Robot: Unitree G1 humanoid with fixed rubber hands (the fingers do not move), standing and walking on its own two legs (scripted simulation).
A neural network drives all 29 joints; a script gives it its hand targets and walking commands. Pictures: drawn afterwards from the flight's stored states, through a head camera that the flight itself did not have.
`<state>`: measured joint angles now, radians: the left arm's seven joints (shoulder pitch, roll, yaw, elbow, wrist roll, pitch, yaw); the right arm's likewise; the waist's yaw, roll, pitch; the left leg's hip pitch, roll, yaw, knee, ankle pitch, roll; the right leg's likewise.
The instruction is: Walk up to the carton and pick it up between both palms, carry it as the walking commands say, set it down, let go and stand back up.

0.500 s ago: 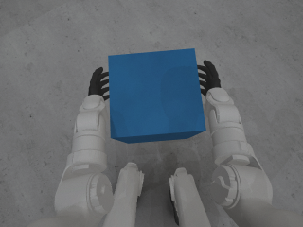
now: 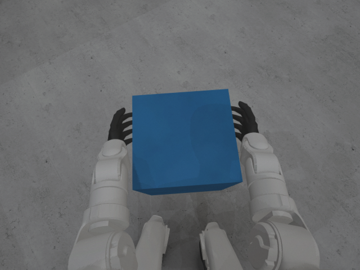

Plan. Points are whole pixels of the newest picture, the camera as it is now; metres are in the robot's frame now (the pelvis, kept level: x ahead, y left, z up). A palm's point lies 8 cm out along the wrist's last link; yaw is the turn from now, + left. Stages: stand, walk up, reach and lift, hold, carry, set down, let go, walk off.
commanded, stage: reach and lift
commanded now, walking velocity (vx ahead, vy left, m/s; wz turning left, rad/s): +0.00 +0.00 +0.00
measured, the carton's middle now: (183, 150) +0.40 +0.02 -0.12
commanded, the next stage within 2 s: none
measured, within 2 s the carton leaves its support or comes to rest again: neither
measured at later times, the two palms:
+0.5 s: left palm (107, 140) +0.37 +0.17 +0.02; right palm (260, 133) +0.40 -0.12 +0.02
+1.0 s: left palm (92, 139) +0.35 +0.17 +0.09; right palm (279, 132) +0.37 -0.13 +0.09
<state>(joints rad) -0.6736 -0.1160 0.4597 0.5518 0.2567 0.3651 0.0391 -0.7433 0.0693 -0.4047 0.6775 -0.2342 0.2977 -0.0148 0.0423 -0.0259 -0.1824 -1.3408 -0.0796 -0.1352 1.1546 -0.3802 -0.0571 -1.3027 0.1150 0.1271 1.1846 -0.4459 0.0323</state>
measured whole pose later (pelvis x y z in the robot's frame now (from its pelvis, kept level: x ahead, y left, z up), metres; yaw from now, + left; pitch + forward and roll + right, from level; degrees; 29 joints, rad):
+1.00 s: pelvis +0.03 +0.00 +0.11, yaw +0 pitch +11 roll +0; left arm -0.37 -0.18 0.38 0.42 0.30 0.45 0.01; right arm -0.43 0.15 -0.34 0.53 -0.28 0.39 0.02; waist 0.05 -0.01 -0.08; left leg -0.54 -0.04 -0.14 0.55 -0.20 -0.03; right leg -0.52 0.07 0.16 0.58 -0.26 0.01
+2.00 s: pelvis +0.04 +0.00 +0.12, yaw +0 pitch -7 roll +0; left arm -0.30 -0.16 0.27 0.27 0.29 0.77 0.01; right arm -0.33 0.16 -0.27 0.33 -0.28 0.72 0.02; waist 0.01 -0.01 -0.01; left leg -0.08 -0.03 -0.14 0.37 -0.17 -0.02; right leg -0.04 0.05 0.14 0.39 -0.22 0.00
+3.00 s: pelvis +0.04 +0.00 +0.12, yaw +0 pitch -7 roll +0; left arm -0.26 -0.15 0.22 0.23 0.27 0.78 0.01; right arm -0.27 0.15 -0.23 0.25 -0.27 0.74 0.01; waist 0.00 -0.01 -0.01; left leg -0.08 -0.04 -0.13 0.37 -0.17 -0.02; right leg -0.04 0.04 0.14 0.37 -0.21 0.01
